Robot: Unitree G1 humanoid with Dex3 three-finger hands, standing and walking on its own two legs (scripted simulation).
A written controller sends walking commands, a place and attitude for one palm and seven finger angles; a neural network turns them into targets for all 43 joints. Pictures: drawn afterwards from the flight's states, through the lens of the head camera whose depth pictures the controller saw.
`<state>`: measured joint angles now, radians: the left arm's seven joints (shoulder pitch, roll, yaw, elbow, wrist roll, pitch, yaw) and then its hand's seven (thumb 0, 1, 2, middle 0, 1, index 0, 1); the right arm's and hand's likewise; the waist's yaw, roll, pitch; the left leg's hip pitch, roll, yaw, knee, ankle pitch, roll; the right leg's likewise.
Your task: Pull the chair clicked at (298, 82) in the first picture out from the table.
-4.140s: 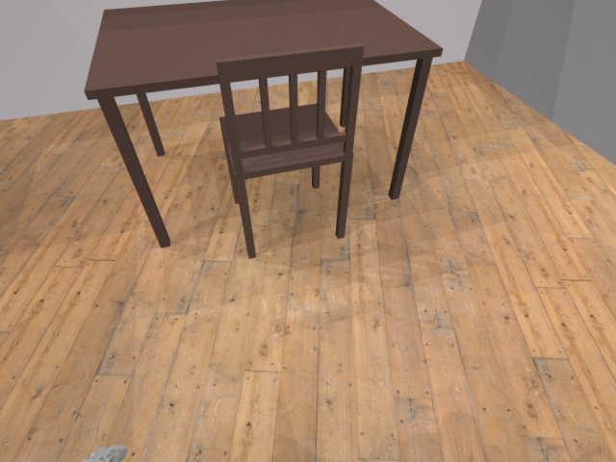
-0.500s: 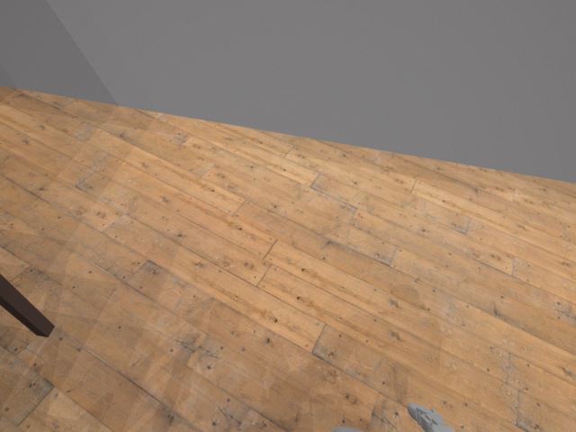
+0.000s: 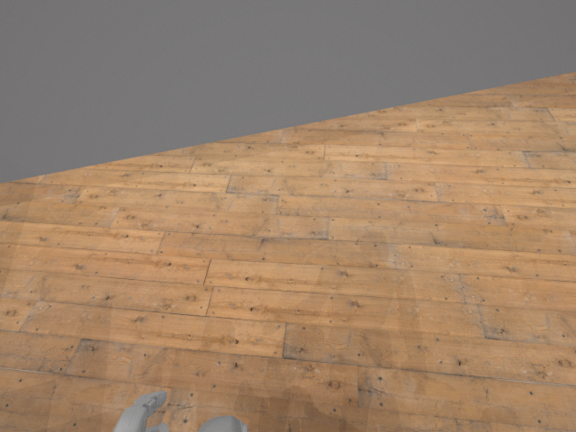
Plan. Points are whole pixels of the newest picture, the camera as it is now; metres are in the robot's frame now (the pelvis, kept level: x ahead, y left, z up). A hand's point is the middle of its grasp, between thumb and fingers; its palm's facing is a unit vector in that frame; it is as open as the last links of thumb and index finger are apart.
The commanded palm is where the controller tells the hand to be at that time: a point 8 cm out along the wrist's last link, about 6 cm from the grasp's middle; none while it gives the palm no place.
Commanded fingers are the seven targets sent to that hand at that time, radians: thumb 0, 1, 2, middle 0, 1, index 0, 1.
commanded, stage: turn to face it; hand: left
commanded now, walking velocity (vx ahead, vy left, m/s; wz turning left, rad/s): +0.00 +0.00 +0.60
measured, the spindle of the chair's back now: out of the picture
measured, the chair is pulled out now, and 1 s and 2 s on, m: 0.00 0.00 0.00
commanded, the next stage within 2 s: none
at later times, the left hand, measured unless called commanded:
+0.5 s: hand out of the picture -0.02 +0.25 -0.17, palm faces +0.30 -0.93 -0.22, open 7.3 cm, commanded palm none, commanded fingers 0.00 0.90 0.90 -0.20 -0.30 -0.20 -0.30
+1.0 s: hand out of the picture -0.04 +0.18 -0.13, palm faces +0.53 -0.80 -0.28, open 7.3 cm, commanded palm none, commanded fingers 0.00 0.90 0.90 -0.20 -0.30 -0.20 -0.30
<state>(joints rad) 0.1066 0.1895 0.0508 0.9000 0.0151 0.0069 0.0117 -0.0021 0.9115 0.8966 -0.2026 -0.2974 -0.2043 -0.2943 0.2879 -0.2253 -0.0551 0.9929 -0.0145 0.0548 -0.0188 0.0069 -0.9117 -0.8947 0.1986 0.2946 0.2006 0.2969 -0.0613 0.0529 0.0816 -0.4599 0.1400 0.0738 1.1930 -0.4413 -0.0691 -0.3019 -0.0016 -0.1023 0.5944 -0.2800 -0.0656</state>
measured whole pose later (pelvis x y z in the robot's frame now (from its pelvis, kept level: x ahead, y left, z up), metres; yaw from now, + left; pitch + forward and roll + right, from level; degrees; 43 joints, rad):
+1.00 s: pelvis -0.02 -0.04 +0.01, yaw +33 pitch +0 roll +1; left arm 0.20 0.17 0.04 0.88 0.02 0.03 0.02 0.00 0.91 0.90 -0.21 -0.30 -0.21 -0.29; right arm 0.22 -0.27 -0.11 0.93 -0.02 0.08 0.03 0.01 -0.91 -0.89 0.20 0.29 0.20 0.30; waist -0.03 0.05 0.03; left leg -0.56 -0.04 -0.03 1.07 -0.36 -0.05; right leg -0.19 -0.05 -0.10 0.49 -0.30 -0.02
